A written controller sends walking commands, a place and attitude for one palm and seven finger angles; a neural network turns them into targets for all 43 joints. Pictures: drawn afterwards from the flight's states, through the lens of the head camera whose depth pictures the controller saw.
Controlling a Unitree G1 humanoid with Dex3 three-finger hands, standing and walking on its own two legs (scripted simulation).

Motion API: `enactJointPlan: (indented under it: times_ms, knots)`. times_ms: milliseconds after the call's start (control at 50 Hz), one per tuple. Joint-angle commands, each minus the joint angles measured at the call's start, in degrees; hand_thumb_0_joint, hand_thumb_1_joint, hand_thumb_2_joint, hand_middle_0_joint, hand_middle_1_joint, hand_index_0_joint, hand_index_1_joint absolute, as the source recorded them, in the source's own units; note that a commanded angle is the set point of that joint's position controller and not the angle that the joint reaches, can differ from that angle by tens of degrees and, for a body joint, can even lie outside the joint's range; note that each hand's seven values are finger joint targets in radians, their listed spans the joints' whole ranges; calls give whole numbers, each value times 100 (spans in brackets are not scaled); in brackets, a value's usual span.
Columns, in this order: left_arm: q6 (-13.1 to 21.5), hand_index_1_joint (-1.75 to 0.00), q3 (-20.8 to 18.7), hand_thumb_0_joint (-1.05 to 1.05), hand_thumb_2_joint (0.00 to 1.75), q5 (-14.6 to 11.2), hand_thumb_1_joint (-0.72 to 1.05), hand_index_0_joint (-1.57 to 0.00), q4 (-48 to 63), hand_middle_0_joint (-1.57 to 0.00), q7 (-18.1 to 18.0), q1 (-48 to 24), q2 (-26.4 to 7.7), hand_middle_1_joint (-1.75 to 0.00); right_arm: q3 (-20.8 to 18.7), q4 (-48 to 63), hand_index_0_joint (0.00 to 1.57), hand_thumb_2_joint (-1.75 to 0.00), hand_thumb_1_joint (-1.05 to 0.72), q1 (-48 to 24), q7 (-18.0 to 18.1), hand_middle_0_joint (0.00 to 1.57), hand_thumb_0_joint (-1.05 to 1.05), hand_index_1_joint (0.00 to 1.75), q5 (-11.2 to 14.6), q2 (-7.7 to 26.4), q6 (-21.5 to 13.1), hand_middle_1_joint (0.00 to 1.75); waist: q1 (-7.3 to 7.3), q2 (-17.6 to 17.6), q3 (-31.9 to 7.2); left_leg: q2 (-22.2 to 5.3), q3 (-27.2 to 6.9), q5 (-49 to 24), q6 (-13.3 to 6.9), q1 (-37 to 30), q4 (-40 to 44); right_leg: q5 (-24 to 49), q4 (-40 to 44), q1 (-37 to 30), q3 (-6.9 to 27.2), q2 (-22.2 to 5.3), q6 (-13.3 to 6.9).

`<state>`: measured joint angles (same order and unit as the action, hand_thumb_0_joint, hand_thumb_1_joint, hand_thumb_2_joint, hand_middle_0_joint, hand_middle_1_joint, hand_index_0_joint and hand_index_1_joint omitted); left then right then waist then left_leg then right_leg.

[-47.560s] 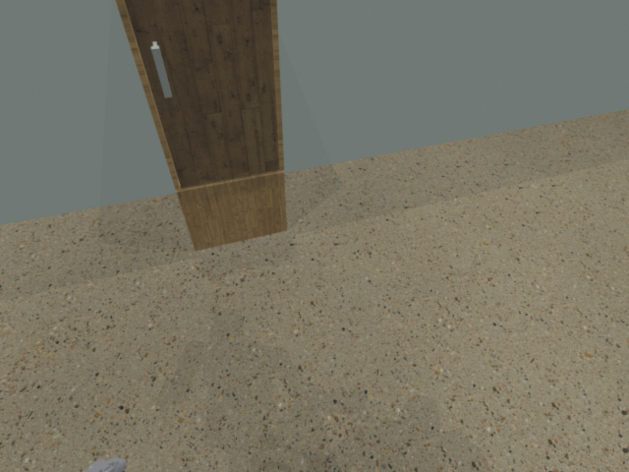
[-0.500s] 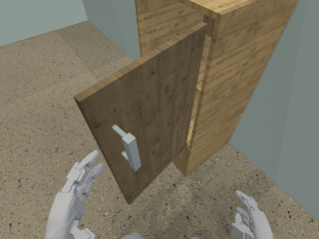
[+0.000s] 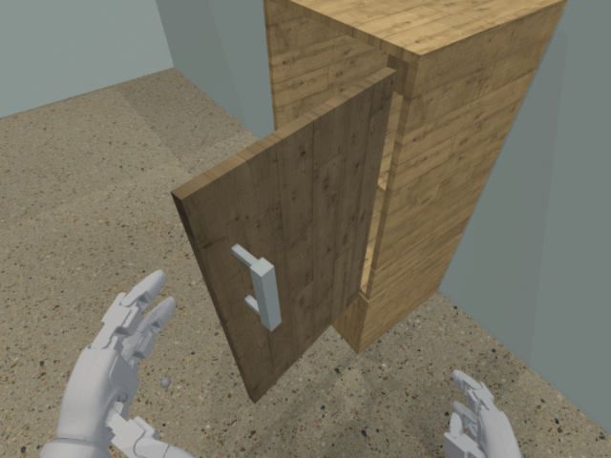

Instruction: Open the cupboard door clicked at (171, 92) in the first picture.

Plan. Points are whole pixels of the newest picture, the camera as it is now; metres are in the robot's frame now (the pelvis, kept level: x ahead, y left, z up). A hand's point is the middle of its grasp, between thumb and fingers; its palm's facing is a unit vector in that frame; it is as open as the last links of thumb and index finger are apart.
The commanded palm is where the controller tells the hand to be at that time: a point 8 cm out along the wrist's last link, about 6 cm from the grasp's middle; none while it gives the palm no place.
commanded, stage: draw the hand back to the body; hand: left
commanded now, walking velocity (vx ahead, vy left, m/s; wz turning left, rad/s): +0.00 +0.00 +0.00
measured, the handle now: (256, 288) +0.32 +0.09 +0.07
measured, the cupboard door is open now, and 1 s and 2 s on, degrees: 100 100 100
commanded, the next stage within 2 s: step back with the hand held close in 1.28 s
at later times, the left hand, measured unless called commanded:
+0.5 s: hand (78, 351) +0.19 +0.23 +0.15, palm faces +0.27 -0.89 -0.37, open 13.9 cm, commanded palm +0.15 +0.28 +0.18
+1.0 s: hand (4, 287) +0.22 +0.27 +0.22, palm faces +0.46 -0.79 -0.40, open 8.1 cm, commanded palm +0.16 +0.30 +0.22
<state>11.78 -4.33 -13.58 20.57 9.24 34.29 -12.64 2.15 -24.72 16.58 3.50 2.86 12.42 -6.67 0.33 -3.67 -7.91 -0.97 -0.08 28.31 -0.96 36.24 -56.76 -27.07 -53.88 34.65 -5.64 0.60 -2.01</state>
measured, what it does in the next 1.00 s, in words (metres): rises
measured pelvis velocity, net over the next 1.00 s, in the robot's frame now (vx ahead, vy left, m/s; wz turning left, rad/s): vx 0.02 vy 0.00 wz -0.01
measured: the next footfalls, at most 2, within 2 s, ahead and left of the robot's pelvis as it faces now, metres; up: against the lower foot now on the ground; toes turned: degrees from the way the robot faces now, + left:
none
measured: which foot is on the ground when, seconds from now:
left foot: down 0.00-1.00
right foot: down 0.00-1.00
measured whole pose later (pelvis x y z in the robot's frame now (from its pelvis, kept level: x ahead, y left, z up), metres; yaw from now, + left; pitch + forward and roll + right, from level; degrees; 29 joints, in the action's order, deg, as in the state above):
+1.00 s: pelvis +0.02 +0.00 +0.06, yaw -1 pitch -4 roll -1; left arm 3.4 -19.9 -3.6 21.7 -6.8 25.8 -20.2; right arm 1.9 -36.3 10.9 4.3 0.2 13.7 -5.2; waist 3.9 -3.6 1.0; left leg 0.3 1.6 15.4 -1.2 4.2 -24.1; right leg -14.2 -22.1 3.5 -3.6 0.7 -1.2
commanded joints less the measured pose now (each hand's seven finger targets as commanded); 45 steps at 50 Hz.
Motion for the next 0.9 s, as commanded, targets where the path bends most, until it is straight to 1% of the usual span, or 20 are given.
enactJointPlan:
  times_ms: [0,20,100,120,180,200,220,240,260,300,380,420,500,540,560,660,700,760,840,880]
  knots:
    - [177,-30,-437,0,30,-150,-50,-15,1414,-15,105,-47,-586,-30,-237,1006,20,-90,-90,-608,103,20,0,30,-7,643,-494,30,70,304,-265,138,-270,-1123,-41,-401,1146,942,1205,-646,360,20,105]
    - [164,-30,-561,0,30,-151,-50,-15,1433,-15,112,-54,-696,-30,-247,962,20,-90,-90,-608,113,20,0,30,-4,663,-517,30,83,352,-303,127,-278,-1239,-40,-443,1159,1062,1200,-746,350,34,96]
    - [159,-30,-763,0,32,-243,-47,-15,1689,-15,167,-14,-753,-30,-220,874,20,-90,-90,-590,89,20,0,30,14,637,-642,30,161,-73,-331,130,-293,-1551,10,-772,1346,1446,1190,-867,197,72,63]
    - [108,-30,-813,0,33,-253,-43,-15,1638,-15,164,-13,-777,-30,-222,840,20,-90,-90,-604,84,20,0,30,6,646,-647,30,151,35,-283,127,-298,-1571,-1,-765,1352,1471,1236,-909,189,79,69]
    - [12,-30,-887,0,37,-335,-32,-16,1598,-16,253,-152,-780,-30,-202,746,20,-90,-90,-623,86,20,0,30,29,670,-704,30,110,8,-105,115,-328,-1544,22,-875,1473,1455,1336,-919,132,92,74]
    - [-173,-30,-1138,0,39,606,-29,-16,1980,-16,-596,-260,-1730,-30,-217,786,20,-90,-90,-642,251,20,0,30,-57,647,-591,30,372,68,-181,24,-273,-1508,-12,-955,1785,1336,1695,-1205,489,-61,-6]
    - [-365,-30,-1041,0,40,701,-26,-16,1840,-16,-988,-8,-1360,-30,-181,723,20,-90,-90,-656,310,20,0,30,-112,528,-554,30,270,131,103,71,-209,-1388,-14,-1009,1855,1192,1957,-1197,520,-103,14]
    - [-469,-30,-804,0,42,749,-22,-16,1817,-16,-1129,88,-1034,-30,-156,724,20,-90,-90,-648,324,20,0,30,-124,540,-519,30,206,228,212,61,-226,-1398,-10,-1066,1902,1183,1984,-1202,456,-128,31]
    - [-551,-30,-697,0,43,846,-18,-16,1740,-16,-1252,124,-913,-30,-143,651,20,-90,-90,-614,315,20,0,30,-128,523,-474,30,185,116,271,41,-210,-1482,-22,-1181,1954,1272,2014,-1294,420,-138,38]
    - [-611,-30,-693,0,47,980,-12,-16,1864,-16,-1435,-22,-990,-30,-119,578,20,-90,-90,-695,299,20,0,30,-138,561,-410,30,181,-182,317,14,-238,-1583,-18,-1443,2149,1313,2126,-1413,370,-134,37]
    - [-605,-30,-855,0,52,1127,2,-17,1930,-17,-1662,-130,-1184,-30,-109,433,20,-90,-90,-786,305,20,0,30,-198,591,-430,30,209,32,223,-15,-251,-1979,-29,-1894,2505,1603,2350,-1843,304,-121,50]
    - [-608,-30,-1059,0,55,1144,9,-17,1864,-17,-1738,-221,-1355,-30,-104,327,20,-90,-90,-866,316,20,0,30,-222,608,-448,30,253,67,214,-19,-238,-2247,-22,-2042,2663,1837,2489,-2140,294,-142,37]
    - [-597,-30,-1193,0,62,1160,23,-18,1825,-18,-1768,-403,-1365,-30,-96,181,20,-90,-90,-945,290,20,0,30,-236,600,-440,30,258,-54,322,-53,-227,-2590,23,-2420,2963,1991,2707,-2354,283,-129,56]
    - [-603,-30,-1288,0,64,1131,31,-18,1618,-18,-1763,-492,-1379,-30,-102,102,20,-90,-90,-1028,281,20,0,30,-248,620,-417,30,265,150,507,-69,-240,-2565,30,-2451,3119,2017,2848,-2488,279,-121,46]
    - [-598,-30,-1349,0,66,1128,34,-18,1612,-18,-1758,-540,-1396,-30,-111,71,20,-90,-90,-1043,271,20,0,30,-243,626,-400,30,277,45,525,-76,-223,-2609,34,-2523,3172,2035,2896,-2532,290,-113,48]
    - [-545,-30,-1604,0,74,1103,51,-19,1612,-19,-1739,-707,-1505,-30,-141,-47,20,-90,-90,-1111,201,20,0,30,-270,644,-363,30,335,-84,405,-97,-199,-3084,74,-2830,3384,2345,3071,-2894,315,-116,37]
    - [-530,-30,-1762,0,76,1082,58,-19,1589,-19,-1743,-793,-1603,-30,-153,-85,20,-90,-90,-1136,183,20,0,30,-287,652,-335,30,350,-17,403,-80,-175,-3163,63,-2882,3436,2480,3147,-3009,323,-114,36]
    - [-530,-30,-1929,0,81,1046,69,-19,1447,-19,-1733,-971,-1672,-30,-178,-126,20,-90,-90,-1208,172,20,0,30,-282,658,-260,30,357,83,538,-77,-135,-3006,42,-2912,3532,2474,3275,-3061,345,-99,37]
    - [-478,-30,-2170,0,87,1019,83,-20,1478,-20,-1742,-1272,-1824,-30,-195,-194,20,-90,-90,-1258,171,20,0,30,-279,655,-220,30,367,-220,514,-41,-115,-2942,40,-2988,3604,2475,3364,-3177,380,-113,19]
    - [-452,-30,-2278,0,90,1005,90,-20,1414,-20,-1753,-1384,-1877,-30,-207,-244,20,-90,-90,-1270,168,20,0,30,-281,657,-216,30,369,-129,556,-40,-105,-2933,30,-3035,3626,2481,3416,-3161,371,-100,27]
